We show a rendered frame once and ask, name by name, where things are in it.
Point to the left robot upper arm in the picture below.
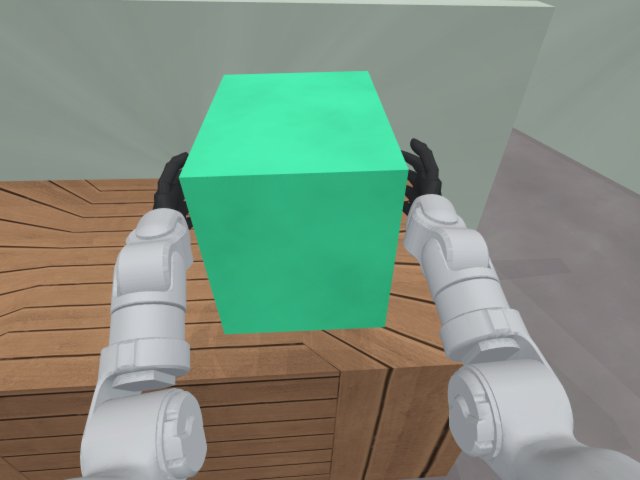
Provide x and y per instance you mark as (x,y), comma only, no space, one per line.
(151,436)

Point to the robot left forearm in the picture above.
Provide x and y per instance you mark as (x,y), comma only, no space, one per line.
(147,348)

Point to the robot right forearm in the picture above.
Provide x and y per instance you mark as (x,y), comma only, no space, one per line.
(478,325)

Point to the pedestal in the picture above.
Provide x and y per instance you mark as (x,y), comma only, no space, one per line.
(341,404)

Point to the carton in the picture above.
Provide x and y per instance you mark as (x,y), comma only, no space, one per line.
(295,187)

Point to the robot left hand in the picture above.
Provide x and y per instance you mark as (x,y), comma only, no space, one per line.
(169,193)

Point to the robot right hand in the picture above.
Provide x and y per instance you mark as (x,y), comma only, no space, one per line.
(425,180)

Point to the right robot upper arm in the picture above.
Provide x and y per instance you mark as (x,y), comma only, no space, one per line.
(515,416)

